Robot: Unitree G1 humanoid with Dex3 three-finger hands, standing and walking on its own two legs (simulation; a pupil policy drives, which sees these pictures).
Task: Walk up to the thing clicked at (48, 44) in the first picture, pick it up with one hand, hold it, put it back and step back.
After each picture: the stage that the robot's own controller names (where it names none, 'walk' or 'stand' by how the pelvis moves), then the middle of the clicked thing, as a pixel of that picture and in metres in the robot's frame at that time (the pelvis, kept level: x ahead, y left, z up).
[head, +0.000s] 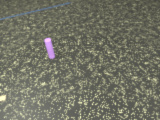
stand; (49, 48) +1.30 +0.45 -0.65
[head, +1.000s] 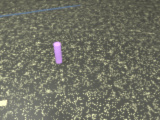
walk; (58, 53) +1.20 +0.25 -0.63
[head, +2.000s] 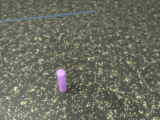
walk; (61, 81) +0.77 +0.22 -0.64
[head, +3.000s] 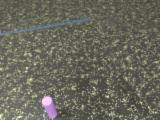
stand; (50, 108) +0.54 +0.30 -0.64
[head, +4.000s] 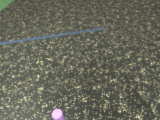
stand; out of the picture +0.47 +0.25 -0.64
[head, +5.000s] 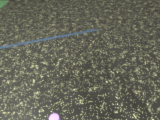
stand; out of the picture +0.45 +0.27 -0.66
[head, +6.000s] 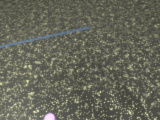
stand; out of the picture +0.44 +0.29 -0.66
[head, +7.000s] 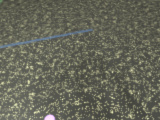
stand; out of the picture +0.44 +0.29 -0.66
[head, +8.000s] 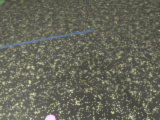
stand; out of the picture +0.44 +0.28 -0.66
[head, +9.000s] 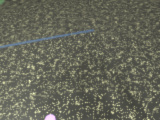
go down; out of the picture +0.44 +0.28 -0.66
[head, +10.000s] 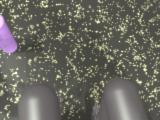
go down; (2, 36) +0.53 +0.31 -0.26
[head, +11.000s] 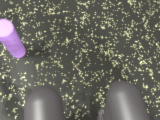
approach; (12, 41) +0.52 +0.31 -0.26
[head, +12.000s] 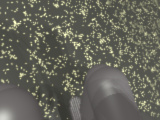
close in; out of the picture +0.50 +0.36 -0.16
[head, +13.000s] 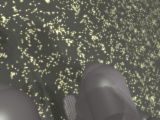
close; out of the picture +0.49 +0.33 -0.16
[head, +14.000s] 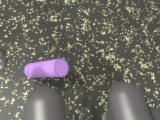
lift; (44, 69) +0.43 +0.18 -0.24
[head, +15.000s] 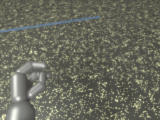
close; out of the picture +0.33 +0.05 -0.67
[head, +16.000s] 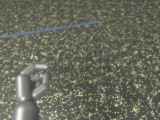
close; out of the picture +0.32 +0.07 -0.70
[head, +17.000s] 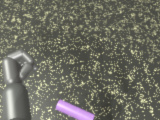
crouch; (74, 112) +0.35 +0.07 -0.59
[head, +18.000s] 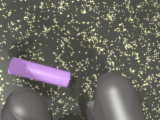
lower; (40, 72) +0.39 +0.11 -0.32
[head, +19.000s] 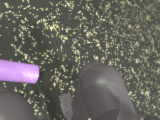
lower; out of the picture +0.39 +0.14 -0.25
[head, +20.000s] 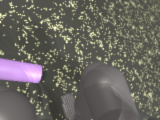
lower; (2, 69) +0.39 +0.14 -0.25
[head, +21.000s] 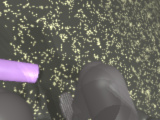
lower; out of the picture +0.39 +0.15 -0.26
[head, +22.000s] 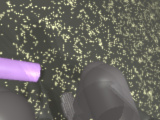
lower; (1, 68) +0.40 +0.14 -0.26
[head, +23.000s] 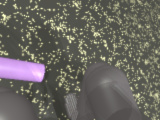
open; (6, 68) +0.40 +0.14 -0.26
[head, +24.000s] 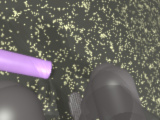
stand; (15, 62) +0.40 +0.14 -0.26
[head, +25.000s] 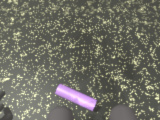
walk; (75, 96) +0.38 +0.08 -0.52
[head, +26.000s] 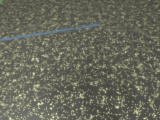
stand; out of the picture +0.33 +0.05 -0.68
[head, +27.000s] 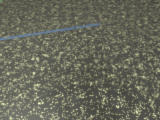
stand; out of the picture +0.33 +0.05 -0.69
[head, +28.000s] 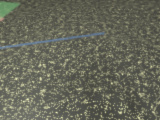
stand; out of the picture +0.36 +0.04 -0.74
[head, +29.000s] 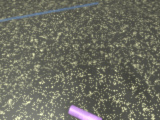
walk; (84, 116) +0.42 +0.06 -0.72
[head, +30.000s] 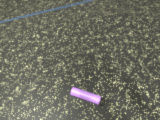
walk; (85, 95) +0.61 +0.08 -0.73
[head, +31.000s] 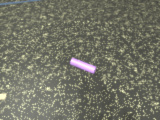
stand; (83, 65) +0.96 +0.06 -0.72
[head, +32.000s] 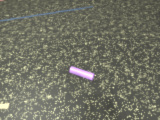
stand; (81, 73) +1.01 +0.08 -0.74
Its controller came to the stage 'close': yes
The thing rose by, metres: 0.00
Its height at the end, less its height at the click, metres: -0.09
